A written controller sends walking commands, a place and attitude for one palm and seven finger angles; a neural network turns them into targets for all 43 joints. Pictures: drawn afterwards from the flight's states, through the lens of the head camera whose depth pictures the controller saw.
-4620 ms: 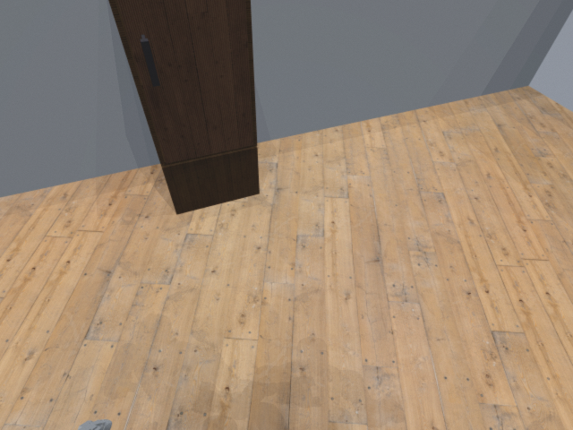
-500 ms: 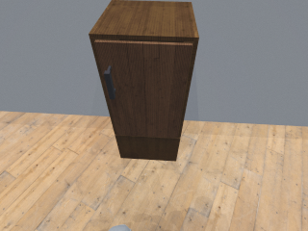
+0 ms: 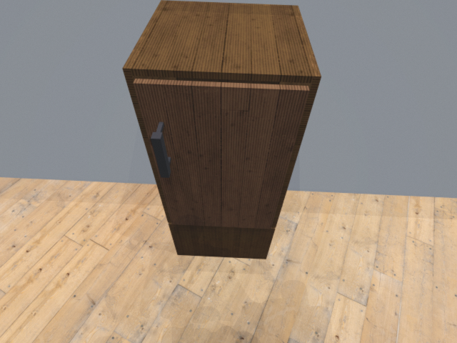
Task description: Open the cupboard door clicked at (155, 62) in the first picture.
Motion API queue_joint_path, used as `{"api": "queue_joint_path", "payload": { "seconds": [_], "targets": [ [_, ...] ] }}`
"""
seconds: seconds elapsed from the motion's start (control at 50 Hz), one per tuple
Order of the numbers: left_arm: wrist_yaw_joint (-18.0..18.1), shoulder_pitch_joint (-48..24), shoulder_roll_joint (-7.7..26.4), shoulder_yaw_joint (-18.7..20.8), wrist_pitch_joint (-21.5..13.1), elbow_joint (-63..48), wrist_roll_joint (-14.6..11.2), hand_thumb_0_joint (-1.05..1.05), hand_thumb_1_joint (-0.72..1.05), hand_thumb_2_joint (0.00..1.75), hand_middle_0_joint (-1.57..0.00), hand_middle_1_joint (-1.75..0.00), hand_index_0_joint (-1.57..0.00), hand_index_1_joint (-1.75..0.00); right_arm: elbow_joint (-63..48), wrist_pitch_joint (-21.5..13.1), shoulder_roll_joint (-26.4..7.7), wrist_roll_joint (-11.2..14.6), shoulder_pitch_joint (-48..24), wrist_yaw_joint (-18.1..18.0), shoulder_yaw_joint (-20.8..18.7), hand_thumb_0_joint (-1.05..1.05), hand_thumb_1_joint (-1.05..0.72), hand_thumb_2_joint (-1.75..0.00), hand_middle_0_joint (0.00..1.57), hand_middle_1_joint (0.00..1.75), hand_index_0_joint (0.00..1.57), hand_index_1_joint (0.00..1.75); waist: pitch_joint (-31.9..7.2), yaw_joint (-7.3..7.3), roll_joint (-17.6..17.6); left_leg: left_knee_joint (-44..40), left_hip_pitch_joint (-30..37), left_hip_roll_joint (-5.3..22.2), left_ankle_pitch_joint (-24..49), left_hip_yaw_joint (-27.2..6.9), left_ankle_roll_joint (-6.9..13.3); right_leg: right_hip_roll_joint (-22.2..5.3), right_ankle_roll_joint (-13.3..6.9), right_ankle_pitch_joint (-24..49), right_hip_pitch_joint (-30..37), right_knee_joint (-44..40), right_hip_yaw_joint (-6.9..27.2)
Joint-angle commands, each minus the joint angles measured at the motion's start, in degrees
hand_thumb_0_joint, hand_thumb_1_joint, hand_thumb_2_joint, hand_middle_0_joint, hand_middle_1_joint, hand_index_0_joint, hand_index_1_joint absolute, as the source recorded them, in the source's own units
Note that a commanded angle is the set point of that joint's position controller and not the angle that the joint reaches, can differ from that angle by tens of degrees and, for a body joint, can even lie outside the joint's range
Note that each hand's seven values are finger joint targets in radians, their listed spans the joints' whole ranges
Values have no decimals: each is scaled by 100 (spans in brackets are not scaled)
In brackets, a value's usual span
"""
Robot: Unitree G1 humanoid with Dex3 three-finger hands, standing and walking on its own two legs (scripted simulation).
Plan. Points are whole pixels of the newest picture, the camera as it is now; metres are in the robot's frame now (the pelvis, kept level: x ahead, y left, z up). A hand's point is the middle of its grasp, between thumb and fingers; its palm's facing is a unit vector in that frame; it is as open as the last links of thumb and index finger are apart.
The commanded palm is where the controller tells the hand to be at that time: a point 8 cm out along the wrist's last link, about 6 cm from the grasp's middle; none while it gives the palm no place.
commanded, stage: come to a stop and stand still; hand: left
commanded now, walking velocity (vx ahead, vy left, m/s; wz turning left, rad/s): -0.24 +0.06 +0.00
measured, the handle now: (163, 150) +0.54 +0.20 -0.02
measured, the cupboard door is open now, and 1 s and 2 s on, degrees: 0 0 0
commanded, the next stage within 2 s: look again from close up in 0.72 s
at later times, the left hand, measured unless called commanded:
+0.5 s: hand out of the picture +0.03 +0.23 -0.17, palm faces +0.03 -0.97 -0.24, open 7.4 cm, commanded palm none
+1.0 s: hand out of the picture -0.03 +0.21 -0.17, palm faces +0.01 -0.98 -0.20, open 7.4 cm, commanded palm none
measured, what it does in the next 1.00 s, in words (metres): steps on the spot: right foot, then left foot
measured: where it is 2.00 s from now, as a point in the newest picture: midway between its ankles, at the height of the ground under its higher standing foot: outside the picture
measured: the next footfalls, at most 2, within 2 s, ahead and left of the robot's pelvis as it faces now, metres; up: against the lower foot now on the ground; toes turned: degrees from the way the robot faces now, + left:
right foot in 0.02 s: +0.06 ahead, -0.08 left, +0.00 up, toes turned +0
left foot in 0.36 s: +0.00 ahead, +0.14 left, +0.00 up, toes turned +3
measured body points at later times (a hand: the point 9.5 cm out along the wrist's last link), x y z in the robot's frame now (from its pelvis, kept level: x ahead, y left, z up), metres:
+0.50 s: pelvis -0.03 +0.04 -0.01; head -0.04 +0.04 +0.44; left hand +0.03 +0.28 -0.16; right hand +0.05 -0.20 -0.15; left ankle -0.04 +0.13 -0.74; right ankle +0.02 -0.09 -0.73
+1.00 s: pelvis -0.04 +0.04 +0.00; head -0.04 +0.02 +0.45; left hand -0.03 +0.26 -0.15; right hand -0.05 -0.19 -0.16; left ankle -0.04 +0.13 -0.74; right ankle +0.02 -0.08 -0.74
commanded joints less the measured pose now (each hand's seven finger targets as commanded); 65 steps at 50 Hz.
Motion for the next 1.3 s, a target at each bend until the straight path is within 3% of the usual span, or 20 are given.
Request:
{"api": "queue_joint_path", "payload": {
  "seconds": [0.0, 0.04, 0.06, 0.1, 0.14, 0.22, 0.28, 0.3, 0.32, 0.36, 0.38, 0.4, 0.42, 0.48, 0.54, 0.6, 0.7, 0.8, 1.04, 1.28],
  "targets": [
    [55, 685, 731, 118, 15, -153, 75, 0, 90, 90, -20, -30, -20, -30, -305, 55, -668, 60, 182, -27, -229, 0, -90, -90, 20, 30, 20, 30, -103, 67, 38, 289, -602, 735, 1391, -547, -9, -690, -311, 2915, 887, -615, 741],
    [76, 671, 1008, 190, -23, -207, 43, 0, 90, 90, -20, -30, -20, -30, -341, 203, -421, 83, 288, -4, -225, 0, -90, -90, 20, 30, 20, 30, -550, 64, -1048, 1574, -778, 105, -985, -290, -249, -1575, -1050, 4541, 1062, -1020, 1511],
    [107, 673, 981, 195, -23, -226, 45, 0, 90, 90, -20, -30, -20, -30, -406, 262, -466, 84, 176, -19, -249, 0, -90, -90, 20, 30, 20, 30, -679, 186, -1087, 2403, -930, 60, -1869, -580, -244, -1783, -1354, 4941, 1097, -1162, 1577],
    [155, 342, 951, 231, 1, -380, 61, 0, 90, 90, -20, -30, -20, -30, -448, 300, -478, 102, 59, -31, -254, 0, -90, -90, 20, 30, 20, 30, -751, 153, -636, 3494, -1369, 8, -1896, -1043, -256, -1725, -1549, 4932, 1343, -1052, 1460],
    [175, 121, 963, 264, 15, -510, 73, 0, 90, 90, -20, -30, -20, -30, -493, 321, -501, 96, 4, -14, -258, 0, -90, -90, 20, 30, 20, 30, -839, 116, -357, 3572, -1473, 36, -1749, -1133, -328, -1621, -1446, 4527, 1382, -1034, 1216],
    [163, -16, 1002, 310, 50, -605, 105, 0, 90, 90, -20, -30, -20, -30, -606, 307, -471, 85, -28, 24, -227, 0, -90, -90, 20, 30, 20, 30, -798, 150, -733, 2380, -1110, 54, -1550, -989, -374, -1459, -1318, 3765, 1223, -1110, 1158],
    [126, -99, 1020, 316, 81, -595, 81, 0, 90, 90, -20, -30, -20, -30, -534, 254, -439, 76, 330, 34, -201, 0, -90, -90, 20, 30, 20, 30, -916, -3, -748, 903, -487, -32, -708, -718, -347, -1181, -1016, 2638, 1055, -999, 1068],
    [366, 143, 1138, 225, -27, -687, 44, 0, 90, 90, -20, -30, -20, -30, -943, 84, -887, 148, 333, 32, -310, 0, -90, -90, 20, 30, 20, 30, -1984, -185, -53, 332, -317, -30, -456, -437, -410, -1219, -817, 4680, 2034, -62, 1367],
    [329, 183, 1051, 181, 20, -883, -10, 0, 90, 90, -20, -30, -20, -30, -1128, 70, -710, 95, 294, 37, -252, 0, -90, -90, 20, 30, 20, 30, -1911, -103, 313, -180, -190, 121, -71, -631, -232, -918, -625, 2741, 1604, 120, 876],
    [201, 113, 523, 43, 108, -940, -19, 0, 90, 90, -20, -30, -20, -30, -1404, 70, -1033, -40, 199, 56, -209, 0, -90, -90, 20, 30, 20, 30, -917, -14, 1396, -429, -491, 1130, 779, -1507, 202, -140, -260, -16, 408, 232, 98],
    [152, -47, 535, 16, 234, -1020, 53, 0, 90, 90, -20, -30, -20, -30, -1563, 108, -1112, -41, -200, 58, -226, 0, -90, -90, 20, 30, 20, 30, -85, 35, 1865, -890, -1000, 1239, 558, -1825, 374, 178, -179, -938, -36, 548, 3],
    [109, -70, 550, 8, 293, -1023, 66, 0, 90, 90, -20, -30, -20, -30, -1662, 125, -1143, -39, -305, 38, -200, 0, -90, -90, 20, 30, 20, 30, 500, 17, 1770, -1179, -1673, 1309, -97, -1983, 508, 246, -200, -1171, -108, 940, 155],
    [67, 87, 538, 18, 282, -977, 64, 0, 90, 90, -20, -30, -20, -30, -1716, 133, -1105, -46, -470, 41, -180, 0, -90, -90, 20, 30, 20, 30, 700, 133, 1376, -1154, -1855, 1193, -354, -1887, 566, 257, -220, -962, -113, 1068, 293],
    [-19, 460, 480, -18, 130, -871, 48, 0, 90, 90, -20, -30, -20, -30, -1725, 84, -1068, -25, -399, 50, -112, 0, -90, -90, 20, 30, 20, 30, 347, 233, 639, -735, -1349, 932, -365, -1570, 460, 213, -223, -285, 273, 51, 347],
    [-19, 462, 695, -82, -3, -838, 45, 0, 90, 90, -20, -30, -20, -30, -1610, 31, -963, 26, -36, 84, -57, 0, -90, -90, 20, 30, 20, 30, 145, 10, 413, -679, -891, 406, -1205, -1458, 209, -67, -428, -590, 90, -1009, 1079],
    [-16, 339, 679, -86, -44, -831, 42, 0, 90, 90, -20, -30, -20, -30, -1418, 44, -1029, 9, 263, 96, -73, 0, -90, -90, 20, 30, 20, 30, 75, -107, -262, -699, -642, 442, -1204, -1452, 222, -28, -361, -976, -103, -1144, 1043],
    [-5, 585, 624, -114, -66, -643, 36, 0, 90, 90, -20, -30, -20, -30, -1201, -28, -996, 1, 270, 92, -18, 0, -90, -90, 20, 30, 20, 30, 98, -14, 380, -1153, -855, 542, -1367, -1605, 225, 38, -336, -498, 238, -1027, 919],
    [1, 653, 579, -153, -113, -413, 19, 0, 90, 90, -20, -30, -20, -30, -923, -50, -933, 25, 423, 82, 38, 0, -90, -90, 20, 30, 20, 30, 53, -25, 84, -1042, -721, 469, -1031, -1498, 190, -92, -337, -516, 332, -1221, 1027],
    [35, 682, 433, -178, -166, -44, -22, 0, 90, 90, -20, -30, -20, -30, -333, -110, -720, 35, 727, 34, 137, 0, -90, -90, 20, 30, 20, 30, 92, 6, 309, -916, -625, 465, -380, -1320, 110, -160, -383, -17, 614, -1226, 1014],
    [56, 606, 427, -166, -221, 75, -29, 0, 90, 90, -20, -30, -20, -30, -69, -135, -584, 46, 771, -1, 151, 0, -90, -90, 20, 30, 20, 30, -1, -10, 144, -670, -295, 468, 411, -1143, 34, -227, -412, 833, 813, -1225, 977]
  ]
}}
